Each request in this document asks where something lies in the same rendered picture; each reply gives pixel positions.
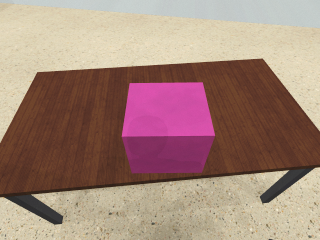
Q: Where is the table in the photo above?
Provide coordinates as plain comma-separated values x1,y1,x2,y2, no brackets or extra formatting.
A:
0,58,320,225

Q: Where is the carton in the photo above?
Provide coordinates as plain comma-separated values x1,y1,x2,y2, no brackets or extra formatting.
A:
121,82,215,174

